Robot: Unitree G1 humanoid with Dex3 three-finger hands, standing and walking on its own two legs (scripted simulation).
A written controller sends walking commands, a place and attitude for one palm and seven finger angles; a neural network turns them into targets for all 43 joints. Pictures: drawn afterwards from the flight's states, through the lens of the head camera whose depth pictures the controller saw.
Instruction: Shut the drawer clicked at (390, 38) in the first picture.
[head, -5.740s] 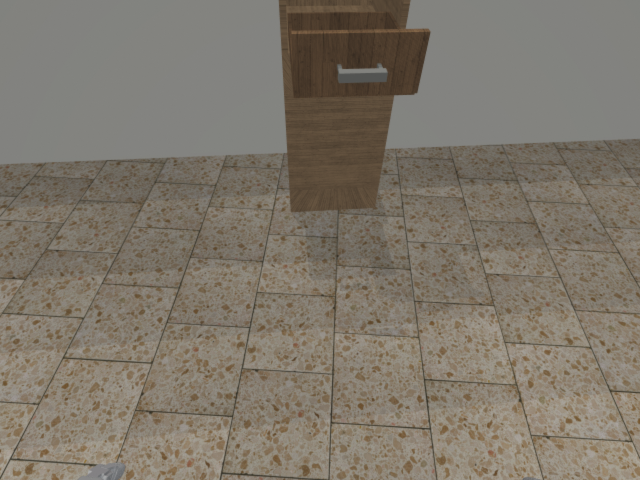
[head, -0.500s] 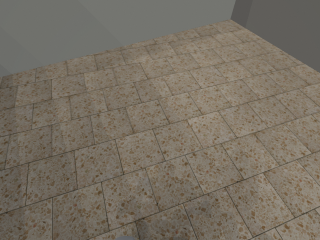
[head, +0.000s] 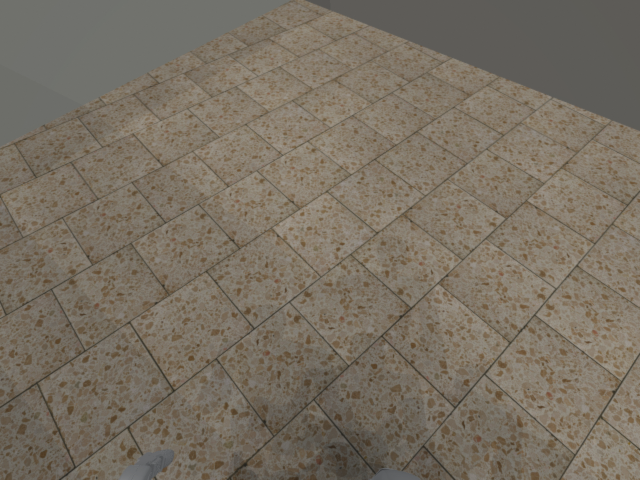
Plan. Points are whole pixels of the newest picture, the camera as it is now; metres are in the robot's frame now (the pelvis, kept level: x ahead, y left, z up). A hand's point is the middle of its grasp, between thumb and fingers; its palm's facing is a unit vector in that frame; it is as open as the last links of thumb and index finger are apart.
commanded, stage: turn to face it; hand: left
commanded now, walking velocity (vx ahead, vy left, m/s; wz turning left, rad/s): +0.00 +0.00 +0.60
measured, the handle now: out of the picture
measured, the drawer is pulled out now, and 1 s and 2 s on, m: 0.29 0.29 0.29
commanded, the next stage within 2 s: none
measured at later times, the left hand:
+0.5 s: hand out of the picture +0.05 +0.22 -0.17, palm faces +0.28 -0.94 -0.21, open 7.4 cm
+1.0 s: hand out of the picture +0.00 +0.13 -0.13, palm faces +0.54 -0.79 -0.28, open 7.4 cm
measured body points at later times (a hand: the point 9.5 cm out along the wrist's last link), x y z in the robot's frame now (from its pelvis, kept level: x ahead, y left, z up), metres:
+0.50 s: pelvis +0.02 +0.01 +0.00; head +0.06 +0.04 +0.45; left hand +0.04 +0.27 -0.16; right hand +0.13 -0.22 -0.13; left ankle +0.03 +0.10 -0.72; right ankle +0.01 -0.14 -0.65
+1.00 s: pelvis +0.03 -0.08 +0.02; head +0.07 -0.09 +0.47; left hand -0.03 +0.17 -0.10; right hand +0.25 -0.26 -0.14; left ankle -0.05 +0.05 -0.63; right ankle +0.08 -0.16 -0.72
